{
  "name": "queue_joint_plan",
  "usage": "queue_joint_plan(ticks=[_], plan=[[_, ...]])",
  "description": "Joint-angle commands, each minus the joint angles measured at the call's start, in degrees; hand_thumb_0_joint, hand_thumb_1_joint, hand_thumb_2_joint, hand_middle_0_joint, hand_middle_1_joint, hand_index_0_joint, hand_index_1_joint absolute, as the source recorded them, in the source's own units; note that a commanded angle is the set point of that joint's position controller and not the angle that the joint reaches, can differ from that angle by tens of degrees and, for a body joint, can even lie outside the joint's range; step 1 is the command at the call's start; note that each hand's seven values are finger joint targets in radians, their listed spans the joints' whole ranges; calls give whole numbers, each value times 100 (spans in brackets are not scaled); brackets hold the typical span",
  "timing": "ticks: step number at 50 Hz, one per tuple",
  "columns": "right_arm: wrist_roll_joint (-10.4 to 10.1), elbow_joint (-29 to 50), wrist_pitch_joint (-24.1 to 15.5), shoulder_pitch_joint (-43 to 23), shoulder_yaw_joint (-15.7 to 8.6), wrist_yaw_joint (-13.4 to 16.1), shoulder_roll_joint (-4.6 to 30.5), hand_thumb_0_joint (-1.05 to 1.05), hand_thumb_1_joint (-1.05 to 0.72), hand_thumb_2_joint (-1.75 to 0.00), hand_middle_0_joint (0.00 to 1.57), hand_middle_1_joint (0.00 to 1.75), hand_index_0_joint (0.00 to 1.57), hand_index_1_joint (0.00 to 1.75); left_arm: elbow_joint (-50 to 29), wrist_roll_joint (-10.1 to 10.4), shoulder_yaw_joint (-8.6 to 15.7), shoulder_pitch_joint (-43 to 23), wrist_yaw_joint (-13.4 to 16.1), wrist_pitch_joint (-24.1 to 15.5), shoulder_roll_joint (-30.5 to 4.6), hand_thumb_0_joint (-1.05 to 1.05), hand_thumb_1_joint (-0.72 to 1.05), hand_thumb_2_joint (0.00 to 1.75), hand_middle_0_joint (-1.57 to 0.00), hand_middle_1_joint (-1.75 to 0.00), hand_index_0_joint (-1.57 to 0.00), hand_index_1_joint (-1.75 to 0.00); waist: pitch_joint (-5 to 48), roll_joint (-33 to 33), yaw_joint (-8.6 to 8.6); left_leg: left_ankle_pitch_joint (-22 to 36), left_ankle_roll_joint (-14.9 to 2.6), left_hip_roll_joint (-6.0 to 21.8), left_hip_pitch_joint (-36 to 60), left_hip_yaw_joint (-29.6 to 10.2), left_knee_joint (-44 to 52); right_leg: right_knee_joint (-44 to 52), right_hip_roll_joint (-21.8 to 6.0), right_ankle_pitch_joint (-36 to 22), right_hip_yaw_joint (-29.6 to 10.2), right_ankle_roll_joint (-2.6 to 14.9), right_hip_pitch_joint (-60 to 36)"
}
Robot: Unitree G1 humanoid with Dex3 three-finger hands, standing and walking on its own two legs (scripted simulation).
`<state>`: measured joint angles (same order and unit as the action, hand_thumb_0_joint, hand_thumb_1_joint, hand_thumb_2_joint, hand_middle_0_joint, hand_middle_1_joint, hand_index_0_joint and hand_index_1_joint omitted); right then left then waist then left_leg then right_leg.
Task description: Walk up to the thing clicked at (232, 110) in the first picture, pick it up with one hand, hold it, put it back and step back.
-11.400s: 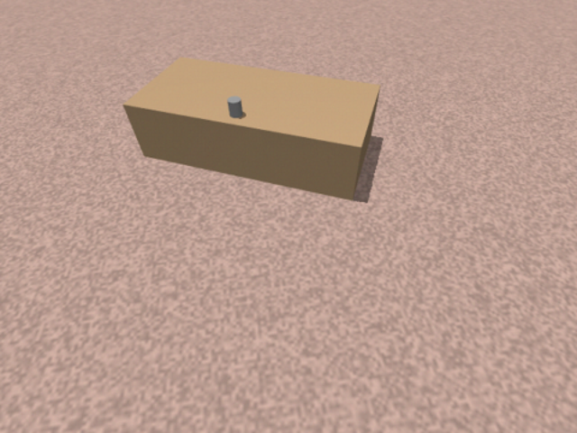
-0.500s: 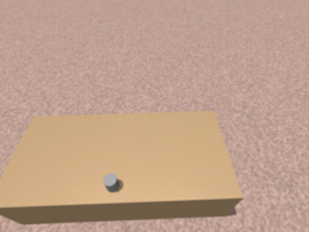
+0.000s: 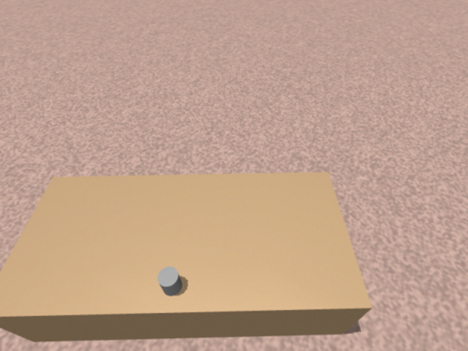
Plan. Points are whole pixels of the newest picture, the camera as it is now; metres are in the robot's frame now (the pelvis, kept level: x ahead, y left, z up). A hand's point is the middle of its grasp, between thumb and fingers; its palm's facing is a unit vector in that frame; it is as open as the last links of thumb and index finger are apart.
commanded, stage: stand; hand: left
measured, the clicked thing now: (170, 281) +0.40 +0.23 -0.41
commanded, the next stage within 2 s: go down in 1.34 s
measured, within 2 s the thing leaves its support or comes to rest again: neither
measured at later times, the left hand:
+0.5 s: hand out of the picture +0.07 +0.26 -0.16, palm faces -0.02 -0.94 -0.35, open 7.4 cm
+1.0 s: hand out of the picture +0.06 +0.26 -0.16, palm faces -0.02 -0.94 -0.35, open 7.4 cm
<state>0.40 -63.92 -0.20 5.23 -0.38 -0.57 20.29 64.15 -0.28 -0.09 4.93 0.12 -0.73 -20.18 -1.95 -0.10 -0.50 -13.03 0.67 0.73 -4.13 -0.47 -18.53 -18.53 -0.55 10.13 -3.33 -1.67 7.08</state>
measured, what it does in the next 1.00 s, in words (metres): stands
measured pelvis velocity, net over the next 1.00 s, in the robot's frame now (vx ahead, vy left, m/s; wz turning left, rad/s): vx -0.01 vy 0.00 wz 0.01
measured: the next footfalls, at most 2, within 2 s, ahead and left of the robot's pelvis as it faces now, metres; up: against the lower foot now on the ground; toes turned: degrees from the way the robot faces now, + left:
none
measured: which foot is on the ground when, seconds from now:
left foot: down 0.00-1.00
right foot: down 0.00-1.00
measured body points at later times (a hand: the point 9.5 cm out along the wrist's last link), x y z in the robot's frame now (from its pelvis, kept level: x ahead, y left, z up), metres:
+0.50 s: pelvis +0.00 +0.00 +0.00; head +0.01 +0.00 +0.45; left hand +0.07 +0.30 -0.13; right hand +0.07 -0.30 -0.13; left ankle -0.03 +0.13 -0.75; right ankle +0.00 -0.14 -0.75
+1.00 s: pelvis -0.01 +0.00 +0.00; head +0.00 +0.00 +0.45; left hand +0.06 +0.31 -0.13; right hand +0.07 -0.30 -0.13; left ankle -0.03 +0.13 -0.75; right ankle +0.00 -0.14 -0.75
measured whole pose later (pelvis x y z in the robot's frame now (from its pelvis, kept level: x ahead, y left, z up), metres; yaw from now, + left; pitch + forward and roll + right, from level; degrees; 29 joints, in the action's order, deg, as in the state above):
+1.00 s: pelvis -0.01 +0.00 +0.00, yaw +0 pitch -2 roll +0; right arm 0.5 -64.2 -0.3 7.1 -0.5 -0.7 20.4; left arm 63.9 -0.4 -0.4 7.0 0.0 -0.4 -20.3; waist -2.3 0.0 -0.1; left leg -12.2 0.4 0.1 -4.4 -0.7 -18.1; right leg -18.7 -1.2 9.7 -3.1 -1.9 7.4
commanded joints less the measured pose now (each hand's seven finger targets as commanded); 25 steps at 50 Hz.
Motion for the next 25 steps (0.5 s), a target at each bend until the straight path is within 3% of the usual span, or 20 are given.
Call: queue_joint_plan(ticks=[1,6,16,25], plan=[[10,325,-135,-212,-272,101,1253,0,-90,-90,20,30,20,30,-302,-9,246,-142,69,-102,-1196,0,90,90,-20,-30,-20,-30,377,-69,22,1155,-152,683,-27,-369,310,108,-584,-1288,-349,239,-178],[0,321,-143,-218,-267,94,1216,0,-90,-90,20,30,20,30,-297,-10,245,-137,58,-103,-1201,0,90,90,-20,-30,-20,-30,320,-15,34,974,-159,665,-24,-380,357,165,-581,-1059,-383,248,-56],[-6,302,-133,-135,-287,94,1245,0,-90,-90,20,30,20,30,-300,-14,231,-55,78,-123,-1204,0,90,90,-20,-30,-20,-30,493,-10,14,1338,-200,675,68,-371,238,72,-620,-1466,-349,255,-216],[6,289,-125,-46,-266,91,1224,0,-90,-90,20,30,20,30,-306,-20,221,-34,75,-99,-1215,0,90,90,-20,-30,-20,-30,329,-37,7,916,-186,634,-142,-398,349,147,-598,-1028,-341,243,-151]])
